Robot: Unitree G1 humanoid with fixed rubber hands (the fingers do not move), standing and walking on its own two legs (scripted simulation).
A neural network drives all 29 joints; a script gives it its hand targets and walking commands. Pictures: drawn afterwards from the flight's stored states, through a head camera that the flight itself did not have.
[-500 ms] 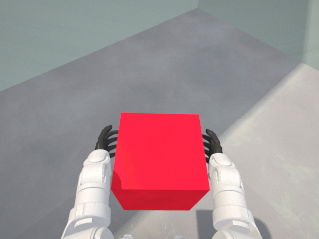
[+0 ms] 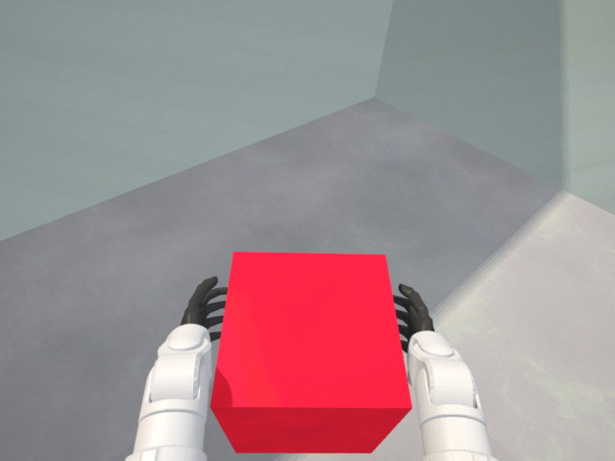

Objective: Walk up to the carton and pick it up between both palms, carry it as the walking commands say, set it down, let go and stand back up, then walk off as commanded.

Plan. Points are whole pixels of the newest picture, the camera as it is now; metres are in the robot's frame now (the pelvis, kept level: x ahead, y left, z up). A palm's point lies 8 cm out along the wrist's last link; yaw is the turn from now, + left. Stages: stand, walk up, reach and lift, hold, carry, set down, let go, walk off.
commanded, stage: reach and lift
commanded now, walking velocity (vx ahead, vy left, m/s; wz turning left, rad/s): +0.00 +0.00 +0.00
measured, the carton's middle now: (306, 359) +0.29 -0.01 -0.04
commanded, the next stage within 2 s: hold in 1.20 s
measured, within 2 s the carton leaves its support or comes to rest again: neither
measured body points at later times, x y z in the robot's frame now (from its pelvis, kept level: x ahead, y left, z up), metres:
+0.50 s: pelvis -0.03 +0.01 +0.00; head -0.07 +0.02 +0.45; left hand +0.29 +0.15 +0.05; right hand +0.28 -0.15 +0.05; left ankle +0.01 +0.11 -0.74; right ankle -0.01 -0.11 -0.74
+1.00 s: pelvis +0.00 -0.01 +0.00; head -0.04 +0.00 +0.45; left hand +0.30 +0.15 +0.05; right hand +0.29 -0.16 +0.05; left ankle +0.01 +0.11 -0.74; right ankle -0.01 -0.11 -0.74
